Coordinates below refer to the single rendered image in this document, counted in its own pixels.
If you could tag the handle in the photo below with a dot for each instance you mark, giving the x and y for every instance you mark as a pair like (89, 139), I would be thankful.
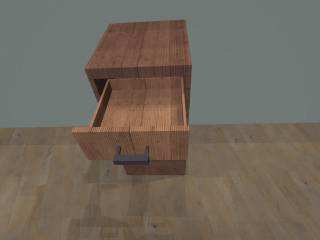
(131, 159)

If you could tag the drawer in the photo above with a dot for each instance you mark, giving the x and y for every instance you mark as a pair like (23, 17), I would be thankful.
(133, 113)

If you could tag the cabinet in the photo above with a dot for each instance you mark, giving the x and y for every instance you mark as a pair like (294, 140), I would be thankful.
(150, 49)

